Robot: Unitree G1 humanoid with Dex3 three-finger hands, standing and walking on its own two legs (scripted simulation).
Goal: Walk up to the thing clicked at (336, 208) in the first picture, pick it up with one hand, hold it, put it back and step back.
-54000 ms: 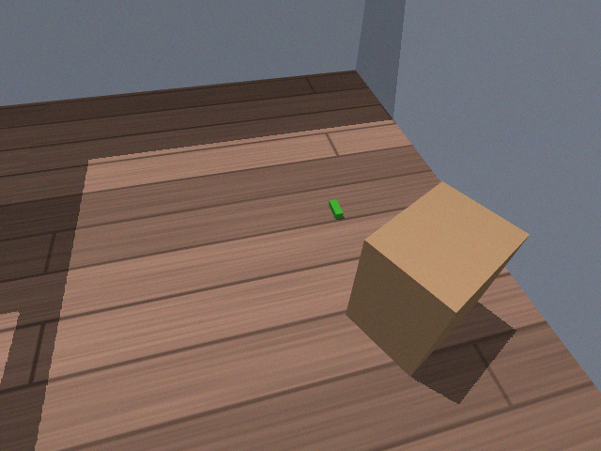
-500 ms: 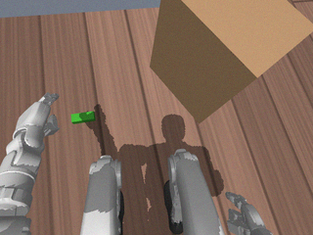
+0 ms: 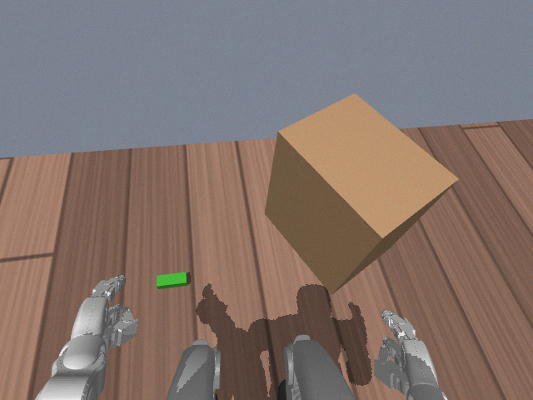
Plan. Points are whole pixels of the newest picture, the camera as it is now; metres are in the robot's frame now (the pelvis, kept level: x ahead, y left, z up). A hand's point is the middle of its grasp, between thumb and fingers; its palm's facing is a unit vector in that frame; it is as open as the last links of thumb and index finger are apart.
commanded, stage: home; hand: left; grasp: from above
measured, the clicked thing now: (172, 280) +0.50 +0.24 -0.62
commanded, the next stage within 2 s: none
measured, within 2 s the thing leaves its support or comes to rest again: neither
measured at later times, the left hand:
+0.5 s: hand (94, 351) +0.20 +0.19 +0.04, palm faces +0.08 -0.98 -0.21, open 7.4 cm
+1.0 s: hand (101, 349) +0.20 +0.19 +0.04, palm faces +0.06 -0.98 -0.20, open 7.4 cm
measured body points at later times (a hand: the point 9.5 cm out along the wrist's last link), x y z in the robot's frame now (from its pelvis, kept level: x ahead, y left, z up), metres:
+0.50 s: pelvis +0.05 +0.01 +0.08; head +0.05 +0.01 +0.53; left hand +0.19 +0.24 +0.06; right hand +0.21 -0.23 +0.02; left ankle +0.04 +0.12 -0.60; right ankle +0.05 -0.13 -0.60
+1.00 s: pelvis +0.05 +0.00 +0.08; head +0.06 +0.01 +0.53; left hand +0.20 +0.24 +0.05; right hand +0.20 -0.24 +0.02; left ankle +0.04 +0.12 -0.60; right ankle +0.05 -0.13 -0.60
